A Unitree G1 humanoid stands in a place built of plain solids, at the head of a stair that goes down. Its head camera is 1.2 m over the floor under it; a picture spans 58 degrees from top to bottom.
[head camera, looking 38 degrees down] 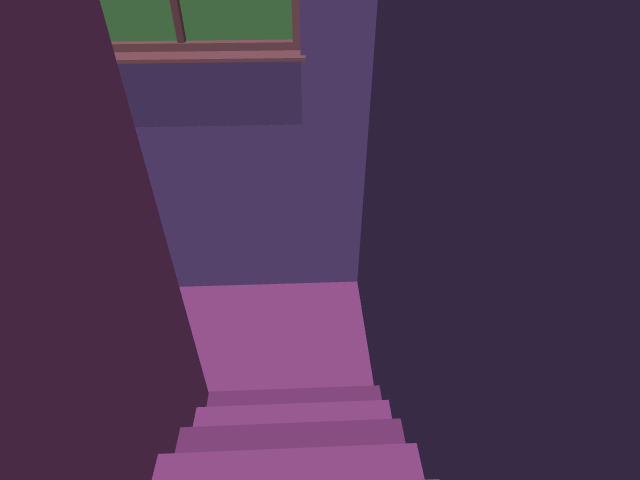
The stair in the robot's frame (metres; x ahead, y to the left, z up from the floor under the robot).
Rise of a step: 0.21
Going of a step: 0.24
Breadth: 1.15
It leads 2 degrees to the left of straight ahead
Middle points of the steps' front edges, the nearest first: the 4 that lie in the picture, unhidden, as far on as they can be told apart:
0.91 0.11 -0.64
1.15 0.12 -0.85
1.38 0.13 -1.06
1.62 0.14 -1.27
